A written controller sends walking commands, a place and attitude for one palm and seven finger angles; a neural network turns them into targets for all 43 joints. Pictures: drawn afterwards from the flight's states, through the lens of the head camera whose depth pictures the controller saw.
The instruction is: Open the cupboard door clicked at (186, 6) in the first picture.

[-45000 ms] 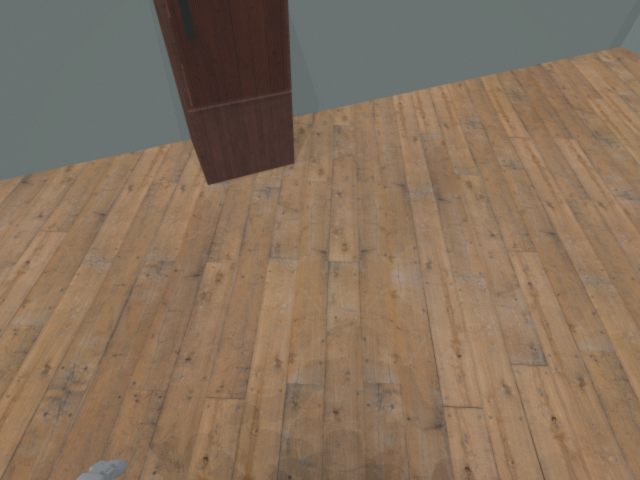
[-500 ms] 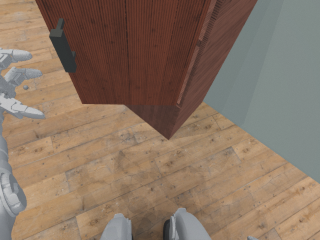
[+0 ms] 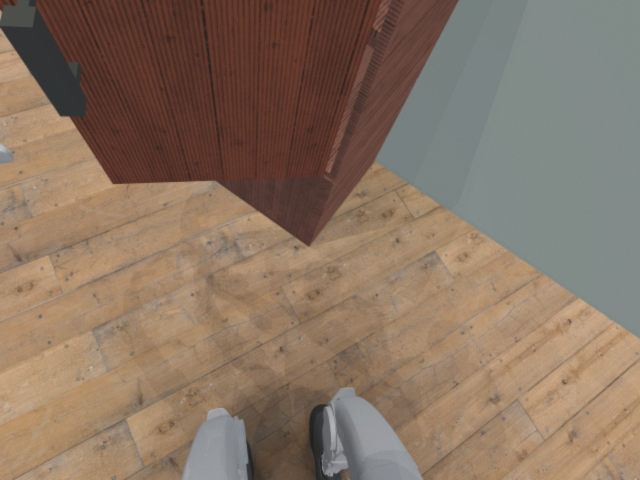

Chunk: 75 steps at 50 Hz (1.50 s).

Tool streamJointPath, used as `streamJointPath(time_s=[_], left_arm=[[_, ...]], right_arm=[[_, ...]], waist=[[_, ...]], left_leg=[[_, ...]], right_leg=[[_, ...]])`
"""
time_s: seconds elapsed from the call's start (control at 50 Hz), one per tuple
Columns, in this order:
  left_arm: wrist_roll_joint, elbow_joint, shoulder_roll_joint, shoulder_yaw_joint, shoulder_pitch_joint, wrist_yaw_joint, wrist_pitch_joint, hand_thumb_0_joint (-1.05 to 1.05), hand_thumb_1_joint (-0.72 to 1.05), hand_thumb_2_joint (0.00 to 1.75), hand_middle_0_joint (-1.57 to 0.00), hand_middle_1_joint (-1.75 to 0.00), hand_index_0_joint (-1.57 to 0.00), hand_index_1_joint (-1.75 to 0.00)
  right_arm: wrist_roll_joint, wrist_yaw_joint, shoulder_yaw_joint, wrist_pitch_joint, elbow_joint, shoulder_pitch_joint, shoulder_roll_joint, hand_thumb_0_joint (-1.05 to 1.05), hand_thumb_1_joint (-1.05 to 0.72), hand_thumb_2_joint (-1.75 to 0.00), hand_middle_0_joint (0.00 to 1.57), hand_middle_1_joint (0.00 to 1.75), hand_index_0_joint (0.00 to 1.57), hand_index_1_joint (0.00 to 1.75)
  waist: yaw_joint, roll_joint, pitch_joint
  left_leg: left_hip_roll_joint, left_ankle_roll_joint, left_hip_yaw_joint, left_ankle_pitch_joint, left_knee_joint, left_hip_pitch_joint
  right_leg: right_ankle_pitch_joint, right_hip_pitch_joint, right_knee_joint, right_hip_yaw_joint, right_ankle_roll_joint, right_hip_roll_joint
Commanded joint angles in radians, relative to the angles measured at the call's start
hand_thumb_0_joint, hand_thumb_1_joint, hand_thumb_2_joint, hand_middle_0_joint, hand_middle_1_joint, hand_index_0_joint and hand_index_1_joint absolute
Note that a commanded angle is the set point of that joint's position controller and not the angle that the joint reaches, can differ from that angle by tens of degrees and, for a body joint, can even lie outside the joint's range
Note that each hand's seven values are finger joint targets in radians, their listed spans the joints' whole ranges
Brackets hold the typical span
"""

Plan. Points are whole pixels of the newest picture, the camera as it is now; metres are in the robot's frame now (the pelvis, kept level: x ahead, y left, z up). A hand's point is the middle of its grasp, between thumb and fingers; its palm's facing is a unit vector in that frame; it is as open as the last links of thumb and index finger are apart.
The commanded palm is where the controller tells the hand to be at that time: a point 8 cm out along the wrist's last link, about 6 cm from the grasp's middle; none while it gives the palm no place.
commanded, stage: move the hooked fingers beside the handle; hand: left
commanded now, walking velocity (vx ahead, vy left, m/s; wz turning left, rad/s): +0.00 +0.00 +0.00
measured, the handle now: (52, 51) +0.59 +0.25 +0.07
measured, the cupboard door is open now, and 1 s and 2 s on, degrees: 42 42 42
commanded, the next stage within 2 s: slide the fingers in behind the handle in 0.84 s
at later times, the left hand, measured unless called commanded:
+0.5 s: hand out of the picture +0.52 +0.31 +0.08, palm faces +0.04 -1.00 -0.03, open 14.0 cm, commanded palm +0.51 +0.34 +0.08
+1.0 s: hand out of the picture +0.53 +0.30 +0.08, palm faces +0.04 -1.00 -0.03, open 14.0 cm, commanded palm +0.52 +0.33 +0.07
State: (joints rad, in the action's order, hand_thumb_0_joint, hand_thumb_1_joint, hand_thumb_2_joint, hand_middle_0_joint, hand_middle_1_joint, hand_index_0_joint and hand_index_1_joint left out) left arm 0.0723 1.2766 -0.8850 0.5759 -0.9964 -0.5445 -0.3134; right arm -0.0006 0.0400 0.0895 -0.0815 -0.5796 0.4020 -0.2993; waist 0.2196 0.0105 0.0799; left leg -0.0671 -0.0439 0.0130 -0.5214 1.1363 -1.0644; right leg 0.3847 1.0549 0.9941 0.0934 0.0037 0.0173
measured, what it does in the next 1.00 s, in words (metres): stands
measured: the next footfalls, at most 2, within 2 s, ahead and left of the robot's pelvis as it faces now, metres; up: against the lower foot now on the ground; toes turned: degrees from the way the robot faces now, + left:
none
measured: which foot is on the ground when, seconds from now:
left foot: down 0.00-1.00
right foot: down 0.00-1.00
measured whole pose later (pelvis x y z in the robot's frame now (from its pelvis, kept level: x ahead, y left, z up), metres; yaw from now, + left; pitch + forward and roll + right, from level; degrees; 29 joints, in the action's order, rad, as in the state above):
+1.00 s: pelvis +0.00 +0.00 +0.00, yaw +0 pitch +27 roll -6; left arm 0.06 1.26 -0.89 0.57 -1.01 -0.52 -0.30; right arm 0.00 0.02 0.10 -0.11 -0.57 0.39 -0.28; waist 0.23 0.02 0.08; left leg -0.07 -0.04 0.00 -0.53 1.15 -1.09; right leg 0.39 1.08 0.99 0.10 0.00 0.03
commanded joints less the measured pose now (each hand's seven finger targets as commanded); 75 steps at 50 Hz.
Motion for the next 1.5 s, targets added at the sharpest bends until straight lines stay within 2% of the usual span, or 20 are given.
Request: streamJointPath(time_s=[0.0,0.08,0.16,0.2,0.26,0.38,0.44,0.48,0.5,0.56,0.62,0.7,0.92,1.04,1.12,1.24,1.28,1.36,1.42,1.48], left_arm=[[0.022,-0.206,-0.355,0.028,-0.436,0.003,-0.058,0.0,-0.5,0.3,-0.3,-1.2,-0.3,-1.2],[0.018,-0.169,-0.306,-0.004,-0.378,-0.002,-0.037,0.0,-0.5,0.3,-0.3,-1.2,-0.3,-1.2],[0.021,-0.211,-0.35,0.043,-0.35,0.001,-0.033,0.0,-0.5,0.3,-0.3,-1.2,-0.3,-1.2],[0.02,-0.247,-0.357,0.049,-0.357,0.004,-0.047,0.0,-0.5,0.3,-0.3,-1.2,-0.3,-1.2],[0.017,-0.251,-0.373,0.064,-0.364,0.021,-0.055,0.0,-0.5,0.3,-0.3,-1.2,-0.3,-1.2],[0.016,-0.252,-0.337,0.036,-0.368,0.022,-0.061,0.0,-0.5,0.3,-0.3,-1.2,-0.3,-1.2],[0.019,-0.216,-0.311,0.01,-0.371,0.018,-0.048,0.0,-0.5,0.3,-0.3,-1.2,-0.3,-1.2],[0.03,-0.253,-0.291,0.003,-0.378,0.01,-0.057,0.0,-0.5,0.3,-0.3,-1.2,-0.3,-1.2],[0.025,-0.243,-0.314,0.02,-0.36,0.01,-0.056,0.0,-0.5,0.3,-0.3,-1.2,-0.3,-1.2],[0.03,-0.202,-0.26,-0.025,-0.387,0.013,-0.046,0.0,-0.5,0.3,-0.3,-1.2,-0.3,-1.2],[0.02,-0.223,-0.312,0.011,-0.401,0.026,-0.059,0.0,-0.5,0.3,-0.3,-1.2,-0.3,-1.2],[0.016,-0.238,-0.308,0.005,-0.41,0.032,-0.066,0.0,-0.5,0.3,-0.3,-1.2,-0.3,-1.2],[0.015,-0.219,-0.338,0.03,-0.374,0.03,-0.051,0.0,-0.5,0.3,-0.3,-1.2,-0.3,-1.2],[0.039,-0.259,-0.263,-0.003,-0.363,0.024,-0.058,0.0,-0.5,0.3,-0.3,-1.2,-0.3,-1.2],[0.035,-0.239,-0.255,-0.01,-0.363,0.039,-0.048,0.0,-0.5,0.3,-0.3,-1.2,-0.3,-1.2],[0.034,-0.299,-0.242,0.0,-0.352,0.072,-0.08,0.0,-0.5,0.3,-0.3,-1.2,-0.3,-1.2],[0.043,-0.304,-0.193,-0.024,-0.336,0.078,-0.086,0.0,-0.5,0.3,-0.3,-1.2,-0.3,-1.2],[0.036,-0.254,-0.193,-0.034,-0.35,0.09,-0.073,0.0,-0.5,0.3,-0.3,-1.2,-0.3,-1.2],[0.035,-0.303,-0.194,-0.026,-0.365,0.102,-0.098,0.0,-0.5,0.3,-0.3,-1.2,-0.3,-1.2],[0.046,-0.266,-0.164,-0.035,-0.354,0.106,-0.102,0.0,-0.5,0.3,-0.3,-1.2,-0.3,-1.2]], right_arm=[[-0.008,0.019,-0.075,0.003,0.027,0.21,-0.221,0.0,-0.9,-0.9,0.2,0.3,0.2,0.3],[-0.009,0.014,-0.071,-0.008,0.036,0.22,-0.216,0.0,-0.9,-0.9,0.2,0.3,0.2,0.3],[-0.012,0.005,-0.077,-0.015,0.047,0.225,-0.216,0.0,-0.9,-0.9,0.2,0.3,0.2,0.3],[-0.013,0.001,-0.08,-0.017,0.049,0.222,-0.215,0.0,-0.9,-0.9,0.2,0.3,0.2,0.3],[-0.014,-0.001,-0.082,-0.016,0.045,0.219,-0.215,0.0,-0.9,-0.9,0.2,0.3,0.2,0.3],[-0.012,0.0,-0.08,-0.018,0.037,0.22,-0.212,0.0,-0.9,-0.9,0.2,0.3,0.2,0.3],[-0.01,0.002,-0.077,-0.022,0.029,0.216,-0.212,0.0,-0.9,-0.9,0.2,0.3,0.2,0.3],[-0.011,0.002,-0.078,-0.022,0.036,0.214,-0.209,0.0,-0.9,-0.9,0.2,0.3,0.2,0.3],[-0.012,0.001,-0.081,-0.023,0.031,0.216,-0.212,0.0,-0.9,-0.9,0.2,0.3,0.2,0.3],[-0.008,0.002,-0.074,-0.024,0.034,0.205,-0.208,0.0,-0.9,-0.9,0.2,0.3,0.2,0.3],[-0.012,0.007,-0.076,-0.019,0.033,0.21,-0.212,0.0,-0.9,-0.9,0.2,0.3,0.2,0.3],[-0.012,0.002,-0.074,-0.021,0.032,0.208,-0.209,0.0,-0.9,-0.9,0.2,0.3,0.2,0.3],[-0.01,0.003,-0.074,-0.019,0.036,0.206,-0.21,0.0,-0.9,-0.9,0.2,0.3,0.2,0.3],[-0.011,-0.004,-0.079,-0.023,0.028,0.215,-0.204,0.0,-0.9,-0.9,0.2,0.3,0.2,0.3],[-0.009,-0.003,-0.078,-0.024,0.028,0.211,-0.203,0.0,-0.9,-0.9,0.2,0.3,0.2,0.3],[-0.014,-0.011,-0.084,-0.021,0.033,0.208,-0.194,0.0,-0.9,-0.9,0.2,0.3,0.2,0.3],[-0.013,-0.012,-0.087,-0.022,0.036,0.207,-0.193,0.0,-0.9,-0.9,0.2,0.3,0.2,0.3],[-0.009,-0.01,-0.082,-0.02,0.034,0.194,-0.193,0.0,-0.9,-0.9,0.2,0.3,0.2,0.3],[-0.014,-0.008,-0.088,-0.016,0.027,0.198,-0.193,0.0,-0.9,-0.9,0.2,0.3,0.2,0.3],[-0.014,-0.007,-0.085,-0.013,0.025,0.196,-0.191,0.0,-0.9,-0.9,0.2,0.3,0.2,0.3]], waist=[[-0.004,0.272,0.54],[-0.006,0.28,0.511],[-0.02,0.25,0.557],[-0.026,0.284,0.568],[-0.022,0.27,0.542],[-0.021,0.315,0.544],[0.001,0.273,0.498],[-0.011,0.325,0.532],[-0.018,0.312,0.545],[0.012,0.255,0.471],[-0.003,0.29,0.529],[-0.005,0.316,0.539],[-0.009,0.277,0.534],[-0.005,0.277,0.564],[-0.003,0.241,0.514],[-0.023,0.28,0.553],[-0.018,0.272,0.536],[-0.007,0.221,0.475],[-0.02,0.273,0.535],[-0.011,0.211,0.495]], left_leg=[[0.008,0.033,-0.109,0.587,-0.117,0.453],[0.008,0.039,-0.117,0.619,-0.124,0.467],[0.007,0.028,-0.102,0.614,-0.12,0.44],[0.004,0.035,-0.104,0.634,-0.121,0.467],[0.006,0.028,-0.099,0.592,-0.124,0.446],[0.004,0.041,-0.113,0.648,-0.126,0.504],[0.004,0.034,-0.109,0.599,-0.127,0.471],[0.005,0.043,-0.114,0.648,-0.124,0.513],[0.001,0.047,-0.119,0.66,-0.123,0.524],[0.006,0.029,-0.105,0.562,-0.12,0.442],[0.007,0.038,-0.114,0.605,-0.113,0.47],[0.004,0.045,-0.116,0.636,-0.108,0.493],[0.007,0.031,-0.106,0.598,-0.105,0.443],[0.005,0.033,-0.109,0.627,-0.11,0.487],[0.009,0.025,-0.101,0.564,-0.122,0.439],[0.011,0.032,-0.099,0.599,-0.128,0.474],[0.011,0.032,-0.1,0.615,-0.133,0.495],[0.018,0.02,-0.086,0.493,-0.146,0.412],[0.015,0.032,-0.096,0.555,-0.143,0.483],[0.018,0.024,-0.095,0.523,-0.146,0.437]], right_leg=[[-0.248,-0.175,-0.06,-0.034,-0.023,0.039],[-0.244,-0.15,-0.065,-0.023,-0.027,0.041],[-0.282,-0.213,-0.065,-0.031,-0.021,0.045],[-0.276,-0.199,-0.063,-0.031,-0.024,0.047],[-0.261,-0.207,-0.069,-0.033,-0.023,0.048],[-0.256,-0.172,-0.069,-0.025,-0.029,0.05],[-0.247,-0.167,-0.08,-0.025,-0.021,0.048],[-0.255,-0.152,-0.071,-0.021,-0.029,0.048],[-0.25,-0.152,-0.07,-0.019,-0.028,0.049],[-0.235,-0.15,-0.078,-0.025,-0.021,0.049],[-0.248,-0.157,-0.062,-0.024,-0.025,0.045],[-0.252,-0.144,-0.058,-0.023,-0.027,0.047],[-0.266,-0.182,-0.06,-0.029,-0.023,0.049],[-0.279,-0.181,-0.069,-0.027,-0.021,0.05],[-0.264,-0.195,-0.075,-0.029,-0.021,0.049],[-0.288,-0.225,-0.072,-0.032,-0.025,0.049],[-0.283,-0.206,-0.077,-0.029,-0.027,0.049],[-0.248,-0.23,-0.09,-0.037,-0.022,0.047],[-0.26,-0.216,-0.082,-0.035,-0.026,0.044],[-0.263,-0.239,-0.082,-0.034,-0.028,0.046]])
